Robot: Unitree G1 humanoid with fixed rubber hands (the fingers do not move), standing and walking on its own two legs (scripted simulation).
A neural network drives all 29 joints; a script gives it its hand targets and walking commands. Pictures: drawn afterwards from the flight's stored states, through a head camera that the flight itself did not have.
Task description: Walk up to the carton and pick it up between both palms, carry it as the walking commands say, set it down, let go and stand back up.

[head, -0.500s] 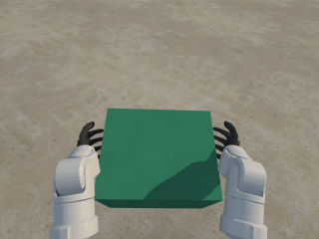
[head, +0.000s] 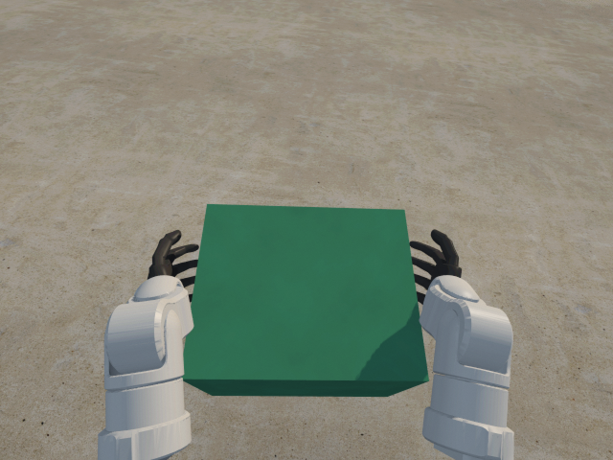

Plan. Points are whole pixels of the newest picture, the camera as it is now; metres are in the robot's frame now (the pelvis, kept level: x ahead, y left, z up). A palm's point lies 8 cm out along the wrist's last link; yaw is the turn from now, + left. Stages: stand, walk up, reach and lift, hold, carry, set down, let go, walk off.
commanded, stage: carry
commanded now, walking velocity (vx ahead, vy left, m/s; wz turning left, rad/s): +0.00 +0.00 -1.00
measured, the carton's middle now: (303, 307) +0.34 +0.00 +0.03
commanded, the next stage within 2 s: none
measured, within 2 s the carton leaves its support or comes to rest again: neither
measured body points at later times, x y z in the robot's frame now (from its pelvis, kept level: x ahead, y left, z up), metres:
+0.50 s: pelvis -0.05 -0.06 -0.01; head -0.02 -0.06 +0.44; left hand +0.33 -0.08 +0.08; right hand +0.15 -0.37 +0.08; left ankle +0.04 +0.04 -0.72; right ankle +0.01 -0.17 -0.71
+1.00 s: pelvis -0.11 -0.08 -0.01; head -0.08 -0.10 +0.44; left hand +0.23 -0.28 +0.10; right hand -0.06 -0.46 +0.10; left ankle -0.01 -0.02 -0.73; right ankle -0.08 -0.19 -0.72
